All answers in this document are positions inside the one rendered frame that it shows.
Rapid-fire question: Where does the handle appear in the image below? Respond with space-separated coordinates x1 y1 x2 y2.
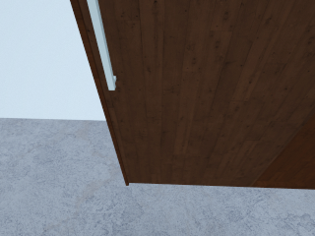
87 0 116 90

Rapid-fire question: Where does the wardrobe door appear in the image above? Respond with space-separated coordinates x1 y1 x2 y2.
79 0 315 187
257 113 315 183

